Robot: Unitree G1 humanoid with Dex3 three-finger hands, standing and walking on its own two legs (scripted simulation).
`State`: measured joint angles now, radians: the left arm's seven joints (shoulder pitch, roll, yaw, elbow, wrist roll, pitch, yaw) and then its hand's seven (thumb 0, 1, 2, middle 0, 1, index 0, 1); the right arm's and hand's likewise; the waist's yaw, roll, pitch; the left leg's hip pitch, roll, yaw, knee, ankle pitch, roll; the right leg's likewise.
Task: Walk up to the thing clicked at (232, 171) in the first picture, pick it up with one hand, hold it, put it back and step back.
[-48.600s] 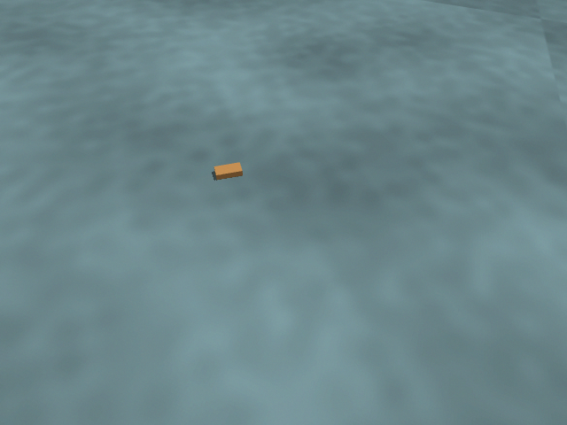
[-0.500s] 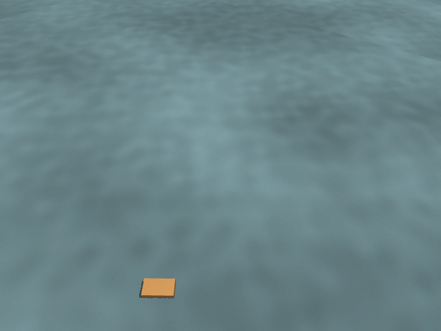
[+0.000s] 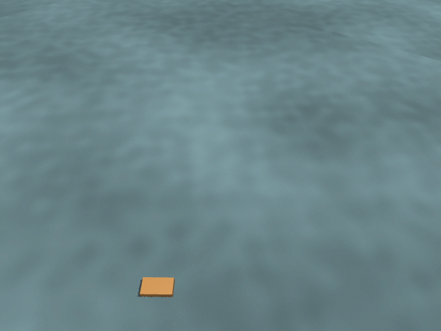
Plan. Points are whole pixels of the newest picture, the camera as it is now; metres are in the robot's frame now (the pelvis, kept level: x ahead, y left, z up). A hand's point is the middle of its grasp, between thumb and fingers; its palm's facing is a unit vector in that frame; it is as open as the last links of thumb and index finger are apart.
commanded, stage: stand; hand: left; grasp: from above
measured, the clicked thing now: (157, 286) +0.45 +0.26 -0.77
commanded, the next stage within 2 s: step back in 0.12 s
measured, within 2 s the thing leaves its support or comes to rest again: neither
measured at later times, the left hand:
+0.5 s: hand out of the picture +0.10 +0.32 -0.19, palm faces -0.01 -0.94 -0.35, open 7.4 cm
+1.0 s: hand out of the picture -0.02 +0.33 -0.16, palm faces -0.05 -0.91 -0.41, open 7.4 cm
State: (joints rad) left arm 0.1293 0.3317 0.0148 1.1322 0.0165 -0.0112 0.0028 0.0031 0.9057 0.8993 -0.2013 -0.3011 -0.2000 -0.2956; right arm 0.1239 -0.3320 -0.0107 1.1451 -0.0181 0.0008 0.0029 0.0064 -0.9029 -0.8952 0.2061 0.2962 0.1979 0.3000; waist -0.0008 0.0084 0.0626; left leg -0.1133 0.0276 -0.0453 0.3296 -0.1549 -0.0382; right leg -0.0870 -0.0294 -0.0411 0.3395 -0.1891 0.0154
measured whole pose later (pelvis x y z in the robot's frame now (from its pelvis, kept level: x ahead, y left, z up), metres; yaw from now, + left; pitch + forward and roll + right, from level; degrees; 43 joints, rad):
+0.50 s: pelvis -0.05 +0.06 -0.02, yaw +1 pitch -1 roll -2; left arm 0.00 0.40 0.07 0.92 0.00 0.06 0.04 0.00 0.91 0.90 -0.20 -0.30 -0.20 -0.30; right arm 0.15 -0.35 -0.05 0.98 -0.03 0.04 0.00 0.00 -0.90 -0.90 0.21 0.30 0.20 0.30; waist -0.03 -0.06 0.22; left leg -0.27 -0.04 -0.01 0.63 -0.34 0.06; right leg -0.43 0.03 0.14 0.90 -0.51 -0.02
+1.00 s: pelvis -0.13 +0.06 -0.02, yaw -4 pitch -3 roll +2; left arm 0.17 0.36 0.08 0.86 0.03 0.03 0.01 0.00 0.90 0.90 -0.20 -0.30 -0.20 -0.30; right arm 0.10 -0.35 -0.05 0.90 0.00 0.05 0.00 0.01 -0.90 -0.89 0.21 0.30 0.20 0.30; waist 0.02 -0.01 0.17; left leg -0.40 -0.12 -0.06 0.99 -0.50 0.01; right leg -0.27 0.03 0.05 0.61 -0.29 -0.05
